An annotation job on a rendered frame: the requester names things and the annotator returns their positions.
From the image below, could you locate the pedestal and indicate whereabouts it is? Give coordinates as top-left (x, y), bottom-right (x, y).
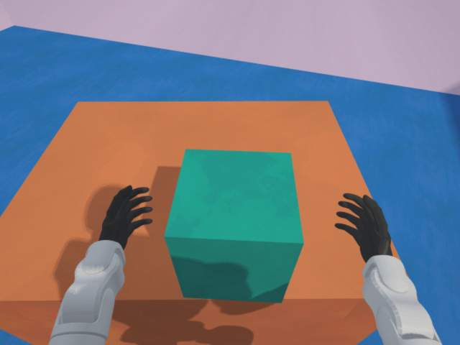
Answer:
top-left (0, 101), bottom-right (418, 345)

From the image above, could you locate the right robot forearm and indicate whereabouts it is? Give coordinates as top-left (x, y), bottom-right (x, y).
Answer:
top-left (362, 255), bottom-right (442, 345)

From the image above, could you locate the left robot forearm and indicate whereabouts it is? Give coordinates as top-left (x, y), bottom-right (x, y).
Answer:
top-left (49, 240), bottom-right (126, 345)

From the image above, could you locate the carton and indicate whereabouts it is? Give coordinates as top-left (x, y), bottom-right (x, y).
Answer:
top-left (164, 149), bottom-right (304, 303)

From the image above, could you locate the robot right hand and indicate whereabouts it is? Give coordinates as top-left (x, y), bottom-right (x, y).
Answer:
top-left (335, 193), bottom-right (392, 263)

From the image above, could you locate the robot left hand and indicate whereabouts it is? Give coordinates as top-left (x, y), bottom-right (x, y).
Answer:
top-left (99, 185), bottom-right (152, 250)

